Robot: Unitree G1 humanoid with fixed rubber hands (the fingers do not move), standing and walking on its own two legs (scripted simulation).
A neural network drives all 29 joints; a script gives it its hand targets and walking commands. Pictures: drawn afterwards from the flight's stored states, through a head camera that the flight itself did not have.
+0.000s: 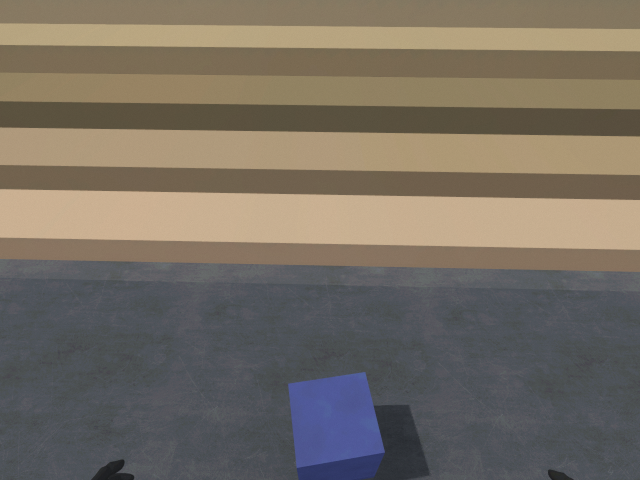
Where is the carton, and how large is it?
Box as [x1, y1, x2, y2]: [288, 372, 384, 479]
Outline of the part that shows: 364,372 288,384 296,466 299,479 361,479 372,477 374,475 384,453 384,450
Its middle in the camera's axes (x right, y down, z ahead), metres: +0.04 +0.52 +1.06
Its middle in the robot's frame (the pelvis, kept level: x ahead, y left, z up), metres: +0.39 -0.01 -0.65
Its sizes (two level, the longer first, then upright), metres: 0.210 0.200 0.250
